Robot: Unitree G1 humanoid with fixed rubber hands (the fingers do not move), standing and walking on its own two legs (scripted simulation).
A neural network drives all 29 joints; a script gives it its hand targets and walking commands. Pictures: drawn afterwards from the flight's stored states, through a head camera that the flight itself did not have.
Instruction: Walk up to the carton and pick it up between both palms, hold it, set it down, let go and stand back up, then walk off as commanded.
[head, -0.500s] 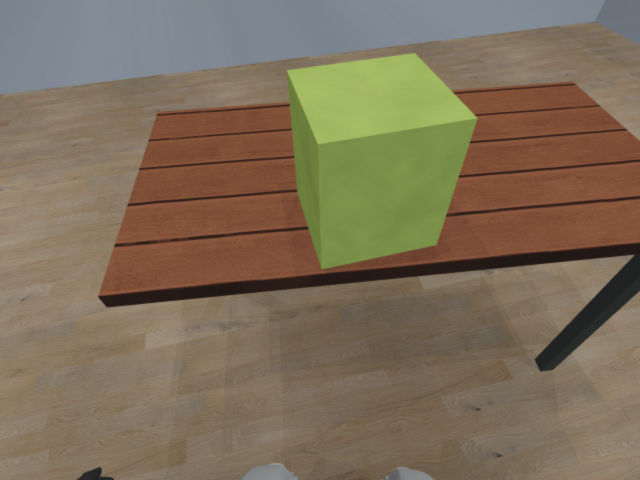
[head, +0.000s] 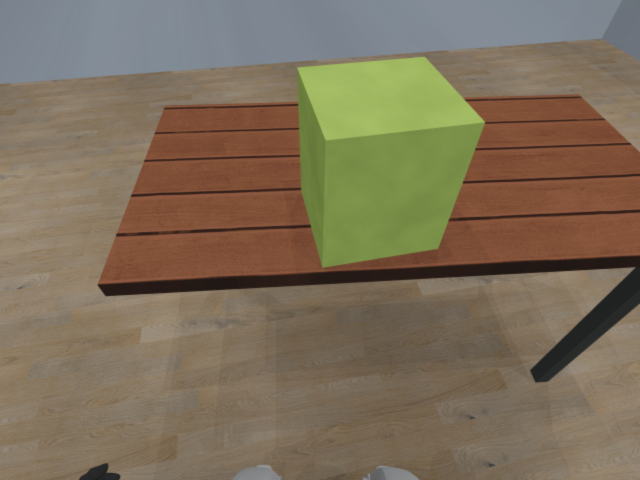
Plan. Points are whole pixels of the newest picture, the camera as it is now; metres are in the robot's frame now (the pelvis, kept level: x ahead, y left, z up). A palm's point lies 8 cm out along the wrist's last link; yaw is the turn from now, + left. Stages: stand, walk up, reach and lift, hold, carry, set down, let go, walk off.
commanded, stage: walk up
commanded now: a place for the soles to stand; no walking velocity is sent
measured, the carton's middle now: (372, 164) +0.58 -0.09 +0.08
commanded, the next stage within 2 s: none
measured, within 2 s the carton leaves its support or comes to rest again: neither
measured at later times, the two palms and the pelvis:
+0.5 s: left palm out of the picture +0.11 +0.35 -0.07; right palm out of the picture +0.08 -0.27 -0.10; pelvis +0.00 +0.03 +0.00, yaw +1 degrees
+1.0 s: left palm out of the picture +0.10 +0.37 -0.07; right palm out of the picture +0.08 -0.25 -0.10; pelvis +0.00 +0.05 +0.00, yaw +2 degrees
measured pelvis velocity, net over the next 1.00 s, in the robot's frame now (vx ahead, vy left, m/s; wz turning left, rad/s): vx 0.00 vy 0.05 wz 0.03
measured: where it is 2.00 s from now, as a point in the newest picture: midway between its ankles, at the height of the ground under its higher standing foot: outside the picture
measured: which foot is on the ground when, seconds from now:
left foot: down 0.00-1.00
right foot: down 0.00-1.00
